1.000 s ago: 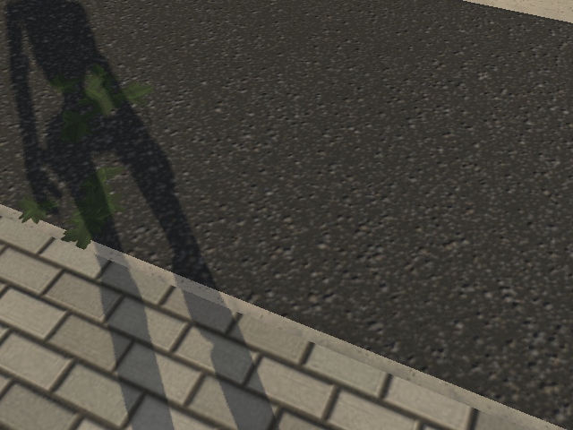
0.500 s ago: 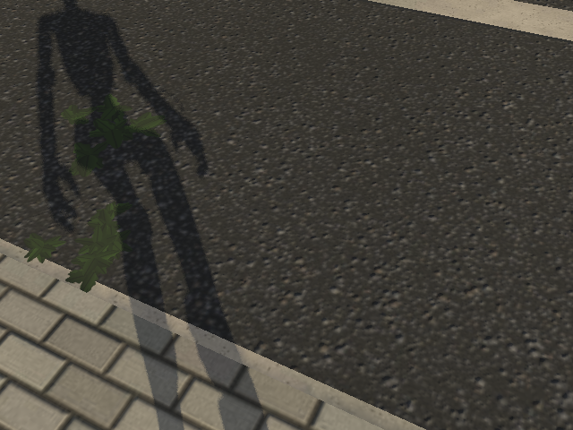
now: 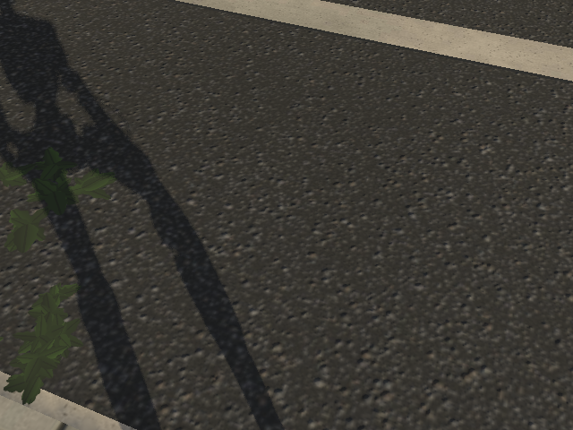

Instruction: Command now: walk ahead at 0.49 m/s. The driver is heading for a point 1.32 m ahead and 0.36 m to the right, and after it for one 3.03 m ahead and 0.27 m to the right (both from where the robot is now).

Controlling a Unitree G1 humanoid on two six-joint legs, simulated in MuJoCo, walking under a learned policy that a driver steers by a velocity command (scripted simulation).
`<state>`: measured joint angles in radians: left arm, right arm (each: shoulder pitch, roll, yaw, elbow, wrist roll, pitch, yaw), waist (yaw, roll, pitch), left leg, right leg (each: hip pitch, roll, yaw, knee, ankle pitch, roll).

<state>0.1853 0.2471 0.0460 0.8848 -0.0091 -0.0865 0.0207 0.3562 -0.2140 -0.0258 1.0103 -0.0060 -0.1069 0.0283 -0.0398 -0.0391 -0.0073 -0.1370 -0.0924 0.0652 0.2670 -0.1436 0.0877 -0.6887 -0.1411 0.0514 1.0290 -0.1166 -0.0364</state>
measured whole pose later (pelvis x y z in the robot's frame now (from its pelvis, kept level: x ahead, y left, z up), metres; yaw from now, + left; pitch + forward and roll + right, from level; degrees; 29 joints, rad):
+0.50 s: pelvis +0.30 -0.09 -0.02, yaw +0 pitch +0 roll -1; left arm 0.24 0.20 0.05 0.94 0.01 -0.13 -0.05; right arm 0.25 -0.26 -0.04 0.95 0.03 -0.11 -0.01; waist 0.02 0.04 0.05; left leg -0.45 0.06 -0.04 1.20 -0.36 0.06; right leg -0.23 0.05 -0.06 0.42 0.08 -0.05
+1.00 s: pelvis +0.60 -0.06 -0.06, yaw -3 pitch +1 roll +2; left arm 0.30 0.22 0.06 0.98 -0.03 -0.08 0.02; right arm 0.20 -0.22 -0.05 0.94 -0.01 -0.11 0.03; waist 0.00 -0.04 0.02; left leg -0.30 -0.07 0.08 0.42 -0.14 0.08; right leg -0.52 -0.06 0.07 1.20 -0.35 -0.03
